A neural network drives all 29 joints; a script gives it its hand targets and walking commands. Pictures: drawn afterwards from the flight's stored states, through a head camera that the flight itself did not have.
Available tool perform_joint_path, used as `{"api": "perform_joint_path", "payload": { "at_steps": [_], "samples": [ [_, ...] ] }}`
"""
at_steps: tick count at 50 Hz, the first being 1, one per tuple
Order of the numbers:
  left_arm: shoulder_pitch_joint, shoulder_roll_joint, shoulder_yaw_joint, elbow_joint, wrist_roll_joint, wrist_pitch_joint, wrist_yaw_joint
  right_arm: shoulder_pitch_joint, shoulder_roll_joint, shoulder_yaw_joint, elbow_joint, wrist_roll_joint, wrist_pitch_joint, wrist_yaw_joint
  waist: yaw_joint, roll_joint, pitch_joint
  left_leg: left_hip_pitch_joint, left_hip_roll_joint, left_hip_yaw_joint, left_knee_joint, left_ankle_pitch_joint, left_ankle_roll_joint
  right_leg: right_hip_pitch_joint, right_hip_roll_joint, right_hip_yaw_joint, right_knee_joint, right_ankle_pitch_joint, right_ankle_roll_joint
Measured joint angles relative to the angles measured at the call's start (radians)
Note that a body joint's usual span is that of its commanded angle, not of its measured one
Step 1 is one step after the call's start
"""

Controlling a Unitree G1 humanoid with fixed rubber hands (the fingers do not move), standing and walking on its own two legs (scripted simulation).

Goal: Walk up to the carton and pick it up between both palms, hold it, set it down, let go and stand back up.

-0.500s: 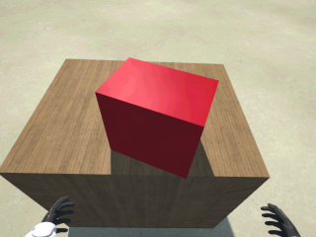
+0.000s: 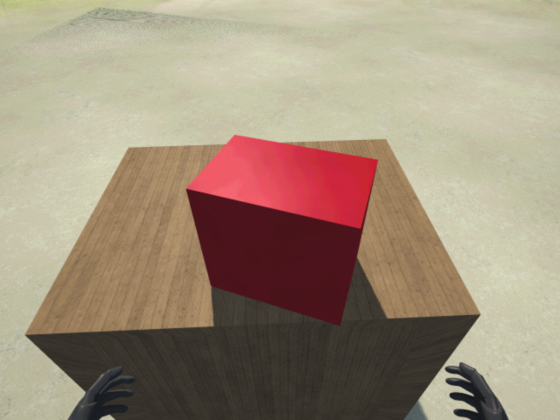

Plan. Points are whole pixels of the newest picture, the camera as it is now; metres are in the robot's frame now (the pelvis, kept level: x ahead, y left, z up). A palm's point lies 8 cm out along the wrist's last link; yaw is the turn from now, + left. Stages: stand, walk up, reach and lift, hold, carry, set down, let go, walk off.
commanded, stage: reach and lift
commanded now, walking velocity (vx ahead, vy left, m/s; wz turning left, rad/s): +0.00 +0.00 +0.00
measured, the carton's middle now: (286, 228) +0.45 +0.00 +0.04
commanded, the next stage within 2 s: none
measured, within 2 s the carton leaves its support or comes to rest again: neither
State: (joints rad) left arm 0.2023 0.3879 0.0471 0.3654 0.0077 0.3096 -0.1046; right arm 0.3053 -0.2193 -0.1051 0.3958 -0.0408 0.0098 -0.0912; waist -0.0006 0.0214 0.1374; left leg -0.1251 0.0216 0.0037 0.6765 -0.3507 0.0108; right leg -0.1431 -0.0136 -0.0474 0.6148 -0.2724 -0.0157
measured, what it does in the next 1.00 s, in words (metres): shifts its weight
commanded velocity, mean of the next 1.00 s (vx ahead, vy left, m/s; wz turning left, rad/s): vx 0.00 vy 0.00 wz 0.00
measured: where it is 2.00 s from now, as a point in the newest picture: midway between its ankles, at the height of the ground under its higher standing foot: outside the picture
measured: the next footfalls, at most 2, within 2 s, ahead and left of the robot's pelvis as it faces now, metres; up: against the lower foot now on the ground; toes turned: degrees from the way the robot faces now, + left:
none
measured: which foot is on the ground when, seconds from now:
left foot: down 0.00-1.00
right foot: down 0.00-1.00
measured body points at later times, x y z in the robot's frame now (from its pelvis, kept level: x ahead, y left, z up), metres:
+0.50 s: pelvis +0.05 +0.01 +0.01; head +0.06 +0.02 +0.46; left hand +0.23 +0.27 -0.01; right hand +0.19 -0.22 +0.00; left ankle +0.03 +0.11 -0.72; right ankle +0.06 -0.13 -0.72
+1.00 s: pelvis +0.04 +0.03 +0.01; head +0.05 +0.06 +0.46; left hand +0.24 +0.29 +0.03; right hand +0.19 -0.18 +0.05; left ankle +0.03 +0.11 -0.72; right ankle +0.06 -0.13 -0.72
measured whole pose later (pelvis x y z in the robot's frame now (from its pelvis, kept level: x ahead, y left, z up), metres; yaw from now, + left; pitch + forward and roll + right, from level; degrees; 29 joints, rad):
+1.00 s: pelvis +0.04 +0.03 +0.01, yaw -2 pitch -7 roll -3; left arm 0.39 0.51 0.06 0.01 -0.22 0.01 -0.21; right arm 0.58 -0.03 0.05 -0.20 0.13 -0.01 -0.32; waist 0.00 -0.02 0.14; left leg -0.08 0.02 0.04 0.56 -0.35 0.02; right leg -0.08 -0.01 -0.02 0.42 -0.22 0.02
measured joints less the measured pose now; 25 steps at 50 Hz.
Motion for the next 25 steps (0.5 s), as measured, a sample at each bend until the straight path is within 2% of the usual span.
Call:
{"api": "perform_joint_path", "payload": {
  "at_steps": [8,15,20,25],
  "samples": [
    [0.019,0.0,0.0,-0.031,-0.051,-0.036,-0.034,0.039,0.056,0.027,-0.223,0.021,0.123,-0.06,0.0,-0.016,0.0,0.033,0.0,0.001,-0.045,0.009,0.0,0.027,0.001,0.0,-0.032,0.001,0.007],
    [0.052,0.008,0.0,-0.119,-0.11,-0.075,-0.056,0.087,0.1,0.047,-0.334,0.055,0.182,-0.11,0.0,-0.029,0.0,0.037,0.0,0.003,-0.081,0.01,0.0,0.03,0.002,0.002,-0.067,0.003,0.008],
    [0.085,0.032,0.0,-0.174,-0.142,-0.112,-0.067,0.144,0.114,0.08,-0.392,0.088,0.176,-0.141,0.0,-0.03,0.002,0.035,0.0,0.009,-0.105,0.009,0.0,0.03,0.002,0.008,-0.099,0.009,0.021],
    [0.131,0.063,0.002,-0.233,-0.159,-0.174,-0.082,0.195,0.124,0.116,-0.447,0.106,0.108,-0.166,0.0,-0.031,0.002,0.028,0.0,0.013,-0.119,0.006,0.0,0.031,0.002,0.011,-0.132,0.018,0.031]
  ]
}}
